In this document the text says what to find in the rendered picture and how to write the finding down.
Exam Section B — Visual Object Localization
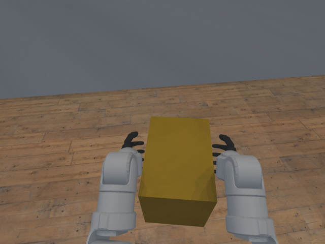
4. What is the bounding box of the robot right forearm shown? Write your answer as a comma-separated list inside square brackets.
[216, 150, 279, 244]

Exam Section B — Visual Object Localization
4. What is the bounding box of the carton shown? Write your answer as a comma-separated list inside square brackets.
[138, 116, 217, 227]

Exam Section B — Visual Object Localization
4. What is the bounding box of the robot right hand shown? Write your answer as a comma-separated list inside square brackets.
[212, 134, 236, 173]

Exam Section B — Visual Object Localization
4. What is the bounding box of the robot left forearm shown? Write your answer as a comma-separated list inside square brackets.
[86, 147, 143, 244]

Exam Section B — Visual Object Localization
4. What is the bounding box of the robot left hand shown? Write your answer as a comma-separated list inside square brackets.
[121, 132, 145, 169]

